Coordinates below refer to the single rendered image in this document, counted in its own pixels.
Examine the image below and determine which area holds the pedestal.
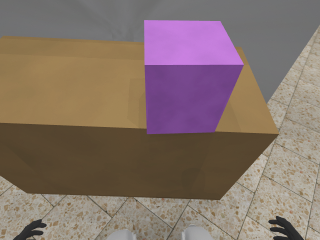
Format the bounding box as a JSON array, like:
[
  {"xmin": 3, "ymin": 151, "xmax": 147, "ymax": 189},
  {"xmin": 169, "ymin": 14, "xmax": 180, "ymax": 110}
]
[{"xmin": 0, "ymin": 35, "xmax": 279, "ymax": 200}]

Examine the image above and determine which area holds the robot thigh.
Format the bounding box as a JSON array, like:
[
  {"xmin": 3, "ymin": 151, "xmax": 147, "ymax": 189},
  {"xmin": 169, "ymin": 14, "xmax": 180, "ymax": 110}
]
[
  {"xmin": 106, "ymin": 229, "xmax": 137, "ymax": 240},
  {"xmin": 181, "ymin": 226, "xmax": 214, "ymax": 240}
]

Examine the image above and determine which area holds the left robot hand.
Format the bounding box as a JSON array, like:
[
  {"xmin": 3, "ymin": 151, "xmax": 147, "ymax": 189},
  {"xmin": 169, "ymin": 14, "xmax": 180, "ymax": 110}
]
[{"xmin": 13, "ymin": 219, "xmax": 47, "ymax": 240}]

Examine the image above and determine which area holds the robot left thigh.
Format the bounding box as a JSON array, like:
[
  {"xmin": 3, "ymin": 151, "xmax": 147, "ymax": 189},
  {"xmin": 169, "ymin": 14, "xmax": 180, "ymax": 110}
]
[{"xmin": 106, "ymin": 229, "xmax": 137, "ymax": 240}]

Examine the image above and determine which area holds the right robot hand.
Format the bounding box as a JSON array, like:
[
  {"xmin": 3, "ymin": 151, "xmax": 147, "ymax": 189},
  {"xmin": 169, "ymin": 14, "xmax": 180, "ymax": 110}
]
[{"xmin": 268, "ymin": 216, "xmax": 304, "ymax": 240}]

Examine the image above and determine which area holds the carton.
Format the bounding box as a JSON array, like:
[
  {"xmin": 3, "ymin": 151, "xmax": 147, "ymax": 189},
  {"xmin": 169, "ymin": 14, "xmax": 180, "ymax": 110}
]
[{"xmin": 144, "ymin": 20, "xmax": 244, "ymax": 134}]

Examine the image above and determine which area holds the robot right thigh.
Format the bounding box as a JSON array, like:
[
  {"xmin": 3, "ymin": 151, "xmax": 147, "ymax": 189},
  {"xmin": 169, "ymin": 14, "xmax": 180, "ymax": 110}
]
[{"xmin": 181, "ymin": 226, "xmax": 214, "ymax": 240}]

